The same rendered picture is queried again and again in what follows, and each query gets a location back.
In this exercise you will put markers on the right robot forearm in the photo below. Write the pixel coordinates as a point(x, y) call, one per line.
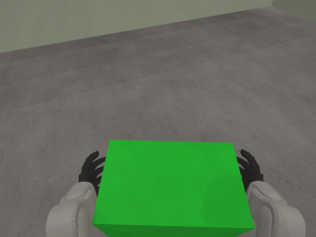
point(274, 217)

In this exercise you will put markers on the robot right hand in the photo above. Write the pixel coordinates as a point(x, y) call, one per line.
point(252, 171)

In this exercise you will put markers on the carton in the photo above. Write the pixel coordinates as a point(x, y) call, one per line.
point(171, 189)

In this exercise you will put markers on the left robot forearm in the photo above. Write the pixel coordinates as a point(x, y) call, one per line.
point(72, 216)

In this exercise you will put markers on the robot left hand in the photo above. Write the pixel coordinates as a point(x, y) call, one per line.
point(88, 172)

